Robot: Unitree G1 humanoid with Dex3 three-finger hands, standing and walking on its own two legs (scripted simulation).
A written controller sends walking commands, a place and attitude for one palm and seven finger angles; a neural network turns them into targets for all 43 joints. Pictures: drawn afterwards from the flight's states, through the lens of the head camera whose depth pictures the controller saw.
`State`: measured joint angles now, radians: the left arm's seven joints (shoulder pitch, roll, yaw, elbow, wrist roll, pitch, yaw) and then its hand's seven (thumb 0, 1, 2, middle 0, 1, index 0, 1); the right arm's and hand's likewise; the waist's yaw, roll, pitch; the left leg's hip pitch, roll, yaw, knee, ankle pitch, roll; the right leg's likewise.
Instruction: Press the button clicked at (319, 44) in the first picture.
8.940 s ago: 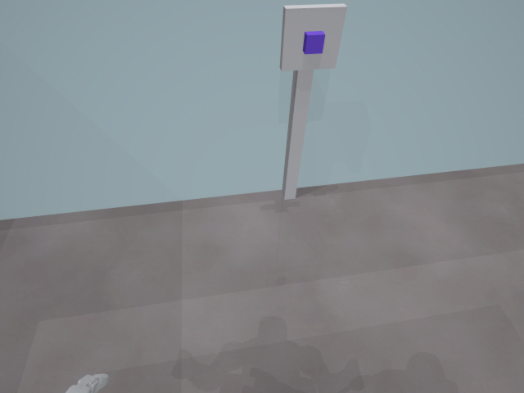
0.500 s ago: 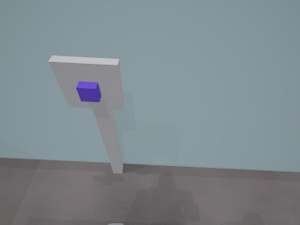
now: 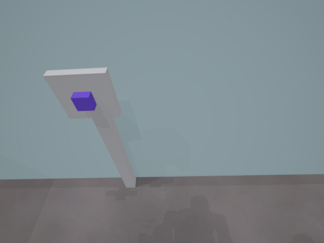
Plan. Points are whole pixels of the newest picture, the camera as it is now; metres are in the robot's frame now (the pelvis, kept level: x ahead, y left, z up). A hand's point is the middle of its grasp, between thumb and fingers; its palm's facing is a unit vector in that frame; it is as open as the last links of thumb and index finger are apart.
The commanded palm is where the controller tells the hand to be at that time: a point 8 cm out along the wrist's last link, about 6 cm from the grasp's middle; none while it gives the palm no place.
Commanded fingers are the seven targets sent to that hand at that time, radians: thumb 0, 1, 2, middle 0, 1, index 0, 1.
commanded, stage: come to a stop and stand still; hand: left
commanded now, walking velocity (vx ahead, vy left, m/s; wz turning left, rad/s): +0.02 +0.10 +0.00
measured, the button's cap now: (84, 100) +0.53 +0.31 +0.04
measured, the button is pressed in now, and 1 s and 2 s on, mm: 0 0 0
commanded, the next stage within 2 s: look again from close up in 0.64 s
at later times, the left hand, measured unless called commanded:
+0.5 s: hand out of the picture -0.04 +0.24 -0.18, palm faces +0.06 -0.98 -0.19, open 7.4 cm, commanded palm none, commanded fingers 0.00 0.90 0.90 -0.20 -0.30 -0.20 -0.30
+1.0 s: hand out of the picture -0.03 +0.25 -0.18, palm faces +0.03 -0.98 -0.21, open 7.4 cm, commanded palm none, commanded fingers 0.00 0.90 0.90 -0.20 -0.30 -0.20 -0.30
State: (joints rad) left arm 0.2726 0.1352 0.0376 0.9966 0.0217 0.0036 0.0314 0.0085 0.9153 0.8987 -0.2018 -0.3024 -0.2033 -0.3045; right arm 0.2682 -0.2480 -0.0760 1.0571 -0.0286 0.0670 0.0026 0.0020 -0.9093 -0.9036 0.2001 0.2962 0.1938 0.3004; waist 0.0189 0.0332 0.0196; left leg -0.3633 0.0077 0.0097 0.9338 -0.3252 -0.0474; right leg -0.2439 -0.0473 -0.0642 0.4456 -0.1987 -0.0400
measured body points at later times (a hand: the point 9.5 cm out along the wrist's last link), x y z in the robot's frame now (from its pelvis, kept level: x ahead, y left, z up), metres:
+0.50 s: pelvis -0.03 +0.07 -0.01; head -0.02 +0.07 +0.44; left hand -0.04 +0.29 -0.17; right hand -0.01 -0.16 -0.16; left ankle -0.05 +0.17 -0.75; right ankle -0.01 -0.07 -0.75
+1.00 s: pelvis -0.04 +0.08 -0.01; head -0.05 +0.07 +0.44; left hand -0.03 +0.30 -0.17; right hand -0.03 -0.14 -0.17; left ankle -0.05 +0.17 -0.75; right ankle -0.01 -0.07 -0.75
